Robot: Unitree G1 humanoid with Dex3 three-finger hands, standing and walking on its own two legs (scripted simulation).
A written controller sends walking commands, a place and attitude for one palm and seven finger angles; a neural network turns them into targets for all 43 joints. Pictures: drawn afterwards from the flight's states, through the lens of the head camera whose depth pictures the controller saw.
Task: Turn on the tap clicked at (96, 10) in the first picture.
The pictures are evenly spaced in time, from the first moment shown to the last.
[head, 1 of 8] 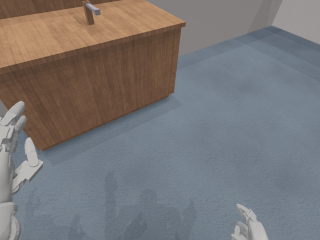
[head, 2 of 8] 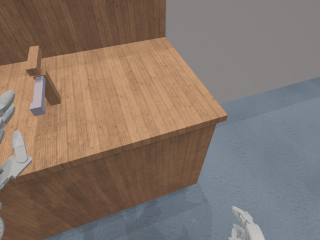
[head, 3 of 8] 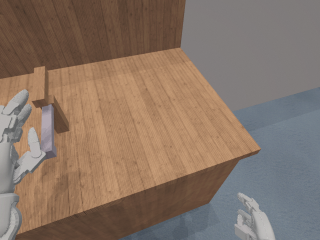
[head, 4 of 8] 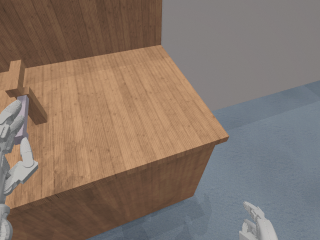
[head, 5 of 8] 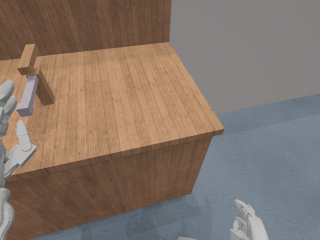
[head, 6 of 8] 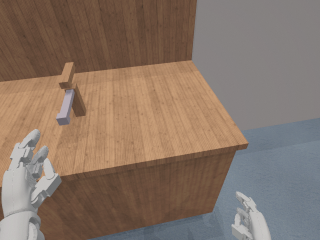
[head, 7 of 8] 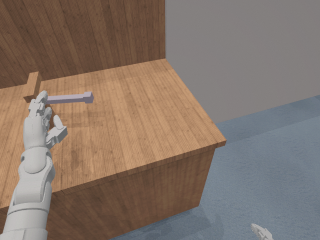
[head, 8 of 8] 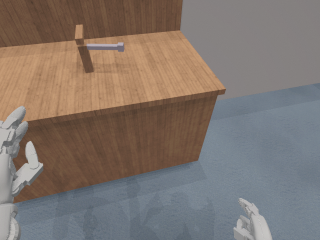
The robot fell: no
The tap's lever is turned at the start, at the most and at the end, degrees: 0 76 76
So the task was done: yes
